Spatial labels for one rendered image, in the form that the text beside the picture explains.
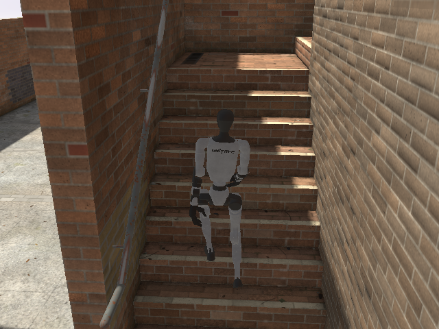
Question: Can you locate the robot head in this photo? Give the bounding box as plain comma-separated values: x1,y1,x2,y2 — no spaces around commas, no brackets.
212,109,235,143

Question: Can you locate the right robot upper arm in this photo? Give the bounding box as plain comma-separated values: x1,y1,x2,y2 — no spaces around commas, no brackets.
237,139,250,175

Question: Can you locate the left robot upper arm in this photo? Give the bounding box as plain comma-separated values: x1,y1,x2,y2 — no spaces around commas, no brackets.
195,137,209,177

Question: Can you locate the robot right foot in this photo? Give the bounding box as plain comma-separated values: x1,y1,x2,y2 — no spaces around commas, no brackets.
233,278,243,288

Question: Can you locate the robot right hand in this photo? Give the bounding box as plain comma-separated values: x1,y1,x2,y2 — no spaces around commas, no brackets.
226,174,241,187

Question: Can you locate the robot right forearm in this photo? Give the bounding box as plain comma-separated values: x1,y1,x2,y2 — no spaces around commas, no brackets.
235,169,249,182

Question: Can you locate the robot left hand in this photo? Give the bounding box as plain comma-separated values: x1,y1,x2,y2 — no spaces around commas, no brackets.
189,205,206,227

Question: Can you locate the robot left forearm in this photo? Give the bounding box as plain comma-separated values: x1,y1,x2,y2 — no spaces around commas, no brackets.
190,167,202,206

